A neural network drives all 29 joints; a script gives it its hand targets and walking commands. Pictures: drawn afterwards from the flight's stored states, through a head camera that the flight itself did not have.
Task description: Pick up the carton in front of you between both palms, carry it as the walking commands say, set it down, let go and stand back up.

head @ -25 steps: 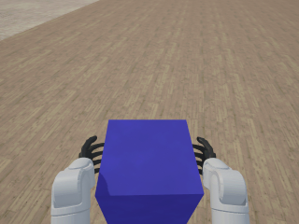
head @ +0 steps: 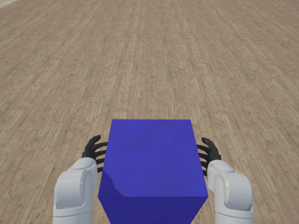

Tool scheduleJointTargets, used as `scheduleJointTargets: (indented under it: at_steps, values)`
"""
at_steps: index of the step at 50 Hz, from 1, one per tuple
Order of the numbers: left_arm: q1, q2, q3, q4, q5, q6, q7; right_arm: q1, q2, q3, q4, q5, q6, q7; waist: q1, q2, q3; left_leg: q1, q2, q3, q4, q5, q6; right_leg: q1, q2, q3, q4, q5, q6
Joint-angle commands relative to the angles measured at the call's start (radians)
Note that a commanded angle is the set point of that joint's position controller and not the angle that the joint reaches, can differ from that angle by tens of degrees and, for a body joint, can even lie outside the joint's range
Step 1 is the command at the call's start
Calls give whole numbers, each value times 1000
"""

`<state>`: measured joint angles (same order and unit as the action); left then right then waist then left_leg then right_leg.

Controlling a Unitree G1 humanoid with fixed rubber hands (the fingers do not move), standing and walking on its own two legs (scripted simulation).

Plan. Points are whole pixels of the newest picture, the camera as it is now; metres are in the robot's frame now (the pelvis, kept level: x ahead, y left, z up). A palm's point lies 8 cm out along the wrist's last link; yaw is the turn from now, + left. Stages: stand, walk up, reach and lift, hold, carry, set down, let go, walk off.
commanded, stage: carry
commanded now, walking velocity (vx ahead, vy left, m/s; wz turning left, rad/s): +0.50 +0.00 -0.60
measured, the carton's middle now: (150, 176) +0.27 +0.01 +0.00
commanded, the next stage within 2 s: none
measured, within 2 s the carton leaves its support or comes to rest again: neither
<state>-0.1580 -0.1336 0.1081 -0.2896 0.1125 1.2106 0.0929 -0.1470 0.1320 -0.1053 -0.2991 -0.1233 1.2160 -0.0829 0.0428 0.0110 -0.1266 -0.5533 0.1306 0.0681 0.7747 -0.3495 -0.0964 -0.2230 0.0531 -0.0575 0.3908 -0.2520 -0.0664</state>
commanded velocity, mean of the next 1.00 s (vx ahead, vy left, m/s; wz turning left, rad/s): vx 0.50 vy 0.00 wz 0.07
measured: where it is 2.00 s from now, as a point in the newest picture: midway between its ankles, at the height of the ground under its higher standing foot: (172, 117)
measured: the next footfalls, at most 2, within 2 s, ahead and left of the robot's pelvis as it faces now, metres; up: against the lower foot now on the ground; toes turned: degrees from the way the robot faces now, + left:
left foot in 0.10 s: +0.23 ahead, +0.14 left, +0.00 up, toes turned +3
right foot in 0.54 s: +0.45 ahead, -0.19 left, +0.00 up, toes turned -30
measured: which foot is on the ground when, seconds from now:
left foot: up 0.00-0.08, down 0.10-0.56, up 0.58-1.00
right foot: down 0.00-0.10, up 0.12-0.52, down 0.54-1.00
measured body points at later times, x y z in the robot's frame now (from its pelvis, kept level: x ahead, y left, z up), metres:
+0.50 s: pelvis +0.30 -0.04 -0.01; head +0.30 -0.01 +0.44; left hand +0.62 +0.01 +0.07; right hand +0.51 -0.28 +0.08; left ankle +0.19 +0.14 -0.74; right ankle +0.39 -0.17 -0.72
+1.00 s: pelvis +0.61 -0.15 -0.01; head +0.59 -0.17 +0.44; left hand +0.91 -0.06 +0.08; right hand +0.85 -0.36 +0.07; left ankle +0.80 -0.09 -0.71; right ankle +0.42 -0.17 -0.74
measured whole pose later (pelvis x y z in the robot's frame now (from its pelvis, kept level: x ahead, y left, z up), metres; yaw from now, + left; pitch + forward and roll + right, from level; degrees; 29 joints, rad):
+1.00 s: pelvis +0.61 -0.15 -0.01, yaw -11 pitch +2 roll +2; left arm -0.13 -0.13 0.09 -0.37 0.10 1.18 0.08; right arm -0.13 0.13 -0.08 -0.40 -0.12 1.21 -0.10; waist 0.00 0.00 -0.09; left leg -0.61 0.04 0.23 0.60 0.01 0.06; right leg 0.16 -0.04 -0.33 0.22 -0.42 0.01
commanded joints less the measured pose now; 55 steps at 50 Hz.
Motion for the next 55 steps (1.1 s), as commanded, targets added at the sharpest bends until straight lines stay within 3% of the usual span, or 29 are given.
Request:
scheduleJointTargets:
  at_steps: [1, 4, 5, 6, 7, 8, 9, 10, 12, 15, 22, 25, 26, 27, 28, 29, 30, 32, 34, 35, 41, 46, 47, 49, 51, 52, 53, 54, 55]
  values:
    - [-498, -916, -739, -116, -455, -7, -271, -482, 927, 698, -101, 391, -24, 227, -20, -148, -207, 100, -49, 54, -209, 170, 1, 115, -227, 198, -114, 242, -124]
    - [-465, -864, -729, -106, -435, 8, -264, -433, 888, 687, -81, 386, -8, 227, -35, -85, -237, 403, -91, 138, -378, 269, 4, -20, -165, 126, 51, 201, -69]
    - [-459, -842, -721, -98, -426, 15, -262, -414, 874, 681, -61, 383, -2, 229, -49, -36, -274, 607, -38, 90, -377, 207, 24, -152, -135, 91, 188, 156, -34]
    - [-466, -818, -714, -97, -424, 28, -264, -389, 842, 665, -31, 363, 1, 228, -69, 171, -302, 737, 209, -256, -510, -46, 91, -328, -34, -3, 468, -38, 24]
    - [-494, -809, -723, -85, -433, 43, -268, -386, 834, 644, 11, 351, 0, 225, -64, 344, -282, 793, 400, -578, -562, -8, 215, -518, -4, 0, 647, -274, 33]
    - [-506, -823, -726, -63, -439, 45, -274, -403, 845, 642, -1, 360, 1, 225, -62, 218, -278, 757, 418, -572, -538, -27, 256, -541, -95, 74, 764, -268, 13]
    - [-510, -841, -713, -47, -443, 41, -280, -422, 875, 649, -9, 370, 1, 228, -65, 121, -232, 689, 382, -484, -539, 45, 243, -544, -123, 74, 793, -227, 13]
    - [-516, -871, -712, -36, -444, 35, -282, -458, 896, 656, -28, 383, -1, 234, -63, 71, -210, 651, 355, -377, -555, 30, 218, -548, -157, 81, 767, -170, 17]
    - [-539, -901, -717, -50, -432, 21, -275, -514, 937, 683, -52, 419, -8, 247, -63, 101, -163, 580, 295, -173, -602, 68, 156, -501, -164, 46, 652, -76, 35]
    - [-529, -903, -723, -78, -402, 8, -251, -536, 933, 700, -82, 455, -13, 260, -63, 146, -143, 582, 263, -4, -602, 179, 140, -476, -144, -10, 533, 7, 52]
    - [-427, -869, -702, -57, -356, 23, -225, -454, 864, 684, -62, 439, 11, 268, -66, 191, -64, 641, 214, 253, -528, 529, 84, -356, -72, -157, 205, 149, 22]
    - [-419, -882, -705, -34, -361, 19, -232, -456, 861, 684, -65, 429, 11, 274, -45, 245, -112, 665, 192, 308, -319, 933, 40, -137, 18, -222, 121, 181, -21]
    - [-418, -895, -706, -25, -360, 15, -235, -461, 864, 690, -65, 430, 10, 277, -27, 219, -168, 615, 154, 346, -151, 932, 18, 49, 48, -248, 28, 228, -40]
    - [-421, -906, -705, -25, -363, 12, -239, -480, 864, 695, -62, 429, 5, 281, -10, 158, -234, 441, 145, 302, 33, 696, 6, 289, -10, -171, 52, 167, -34]
    - [-418, -897, -691, -11, -356, 7, -242, -492, 878, 706, -68, 435, 7, 283, -15, -62, -305, 148, 63, 254, 328, 243, -26, 519, -309, 279, 32, 139, -132]
    - [-408, -912, -701, -1, -356, -7, -246, -500, 878, 711, -81, 443, 1, 283, -6, -224, -323, -89, -55, 132, 526, -168, -28, 611, -467, 567, -114, 192, -237]
    - [-424, -942, -705, -27, -372, -14, -251, -511, 904, 721, -69, 439, -8, 286, -12, -147, -263, -160, -13, 12, 590, -176, 22, 559, -457, 486, -131, 281, -210]
    - [-446, -1005, -713, -44, -390, -39, -257, -535, 953, 736, -89, 449, -29, 289, -22, -41, -236, -96, 46, -57, 493, -79, 79, 379, -414, 275, -99, 433, -120]
    - [-436, -1034, -714, -48, -396, -57, -262, -518, 992, 751, -86, 452, -50, 284, -28, -88, -254, -29, 47, -56, 380, 25, 102, 316, -380, 141, -136, 379, -49]
    - [-411, -1038, -714, -47, -398, -63, -266, -488, 999, 759, -85, 446, -59, 278, -28, -117, -262, -30, 36, -39, 358, 66, 107, 320, -369, 96, -150, 376, -35]
    - [-346, -980, -719, -65, -413, -75, -288, -411, 961, 772, -108, 405, -80, 250, -25, -142, -161, -201, -6, 39, 164, 226, 97, 400, -347, -65, -203, 424, -27]
    - [-388, -879, -708, -127, -421, -39, -276, -427, 873, 752, -148, 409, -40, 237, -26, -123, -43, -127, -64, 143, -106, 356, 128, 360, -309, -198, -209, 517, -1]
    - [-389, -860, -702, -126, -417, -28, -272, -428, 854, 744, -145, 409, -27, 235, -26, -124, -23, -107, -77, 166, -150, 368, 143, 367, -312, -216, -205, 573, 6]
    - [-392, -827, -691, -120, -408, -5, -264, -436, 823, 729, -133, 411, -4, 234, -30, -140, -19, -31, -130, 210, -211, 387, 177, 407, -317, -261, -132, 879, 30]
    - [-408, -805, -680, -122, -406, 13, -261, -453, 808, 717, -119, 414, 14, 235, -42, -205, -88, 131, -199, 246, -205, 343, 198, 427, -318, -294, 49, 1150, 63]
    - [-426, -800, -677, -126, -406, 19, -263, -471, 806, 713, -117, 417, 20, 236, -56, -239, -145, 265, -226, 254, -222, 305, 207, 402, -318, -310, 203, 1203, 74]
    - [-460, -798, -678, -126, -409, 25, -266, -492, 816, 708, -117, 417, 25, 238, -87, -193, -192, 453, -231, 238, -342, 321, 214, 304, -298, -331, 427, 1090, 94]
    - [-506, -801, -680, -118, -406, 30, -270, -516, 829, 702, -109, 414, 32, 242, -102, -69, -198, 633, -131, 50, -298, 305, 246, 72, -258, -262, 682, 662, 121]
    - [-487, -820, -686, -107, -411, 43, -268, -509, 801, 676, -50, 399, 30, 246, -70, 266, -265, 866, 179, -551, -393, 373, 487, -333, -40, -170, 1046, -190, 162]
